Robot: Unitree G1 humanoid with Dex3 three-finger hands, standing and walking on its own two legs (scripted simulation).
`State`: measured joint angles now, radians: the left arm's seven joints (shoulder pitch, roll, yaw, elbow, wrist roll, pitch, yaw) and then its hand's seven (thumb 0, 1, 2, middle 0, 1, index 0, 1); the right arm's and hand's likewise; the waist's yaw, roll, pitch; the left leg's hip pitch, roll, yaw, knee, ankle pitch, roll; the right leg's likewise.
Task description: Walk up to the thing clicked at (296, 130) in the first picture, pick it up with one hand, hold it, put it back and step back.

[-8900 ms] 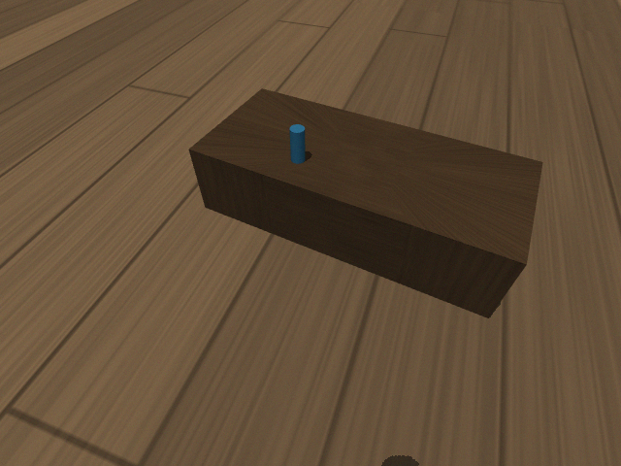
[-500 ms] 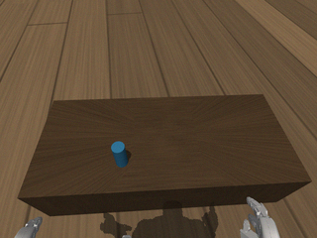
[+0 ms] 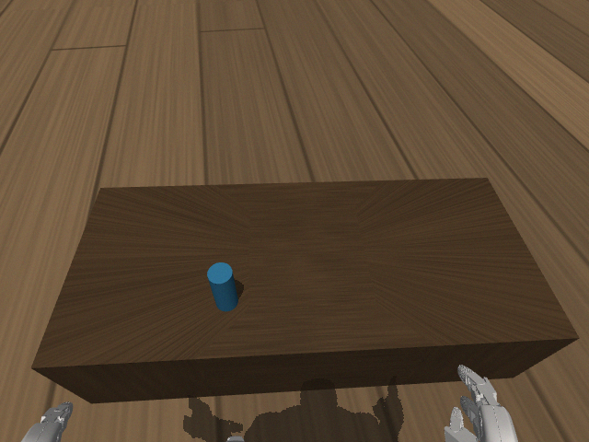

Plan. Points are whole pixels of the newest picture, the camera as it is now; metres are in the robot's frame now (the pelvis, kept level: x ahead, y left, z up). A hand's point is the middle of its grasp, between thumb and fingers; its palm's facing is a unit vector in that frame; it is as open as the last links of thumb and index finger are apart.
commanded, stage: go down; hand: left
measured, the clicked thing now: (223, 288) +0.52 +0.16 -0.31
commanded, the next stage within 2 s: none
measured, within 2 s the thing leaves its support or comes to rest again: neither
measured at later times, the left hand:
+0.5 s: hand (82, 382) +0.24 +0.29 -0.05, palm faces +0.14 -0.95 -0.28, open 17.4 cm
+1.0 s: hand (82, 297) +0.35 +0.33 -0.03, palm faces +0.13 -0.98 -0.13, open 17.5 cm
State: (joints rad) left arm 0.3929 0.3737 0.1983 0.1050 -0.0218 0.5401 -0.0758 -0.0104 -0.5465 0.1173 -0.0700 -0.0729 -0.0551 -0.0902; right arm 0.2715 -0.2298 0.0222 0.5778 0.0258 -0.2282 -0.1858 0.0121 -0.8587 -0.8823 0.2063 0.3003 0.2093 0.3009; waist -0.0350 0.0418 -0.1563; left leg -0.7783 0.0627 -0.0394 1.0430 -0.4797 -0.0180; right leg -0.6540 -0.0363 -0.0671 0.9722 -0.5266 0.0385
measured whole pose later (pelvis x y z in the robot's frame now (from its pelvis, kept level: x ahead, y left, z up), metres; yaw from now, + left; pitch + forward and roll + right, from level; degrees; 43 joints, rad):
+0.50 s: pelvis -0.01 +0.00 +0.00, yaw +0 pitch +12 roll -3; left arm 0.07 0.47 0.31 0.36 -0.06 0.36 -0.16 -0.01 -0.52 0.12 -0.07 -0.04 -0.04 -0.07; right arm 0.25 -0.24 0.04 0.65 0.02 -0.28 -0.19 0.01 -0.89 -0.89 0.21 0.30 0.21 0.30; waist -0.04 0.02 -0.11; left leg -0.79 0.06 -0.04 1.04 -0.46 -0.02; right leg -0.67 -0.04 -0.07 0.97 -0.51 0.04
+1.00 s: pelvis -0.02 +0.01 -0.01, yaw -3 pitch +18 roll -3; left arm -0.43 0.63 0.55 1.02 -0.05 -0.15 -0.40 -0.02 -0.54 0.10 -0.06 -0.02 -0.03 -0.05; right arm 0.33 -0.27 0.01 0.71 -0.03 -0.17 -0.10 0.01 -0.90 -0.90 0.21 0.30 0.21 0.30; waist -0.08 -0.01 -0.07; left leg -0.94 0.08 0.00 1.10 -0.46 -0.01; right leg -0.84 -0.02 -0.02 1.04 -0.50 0.04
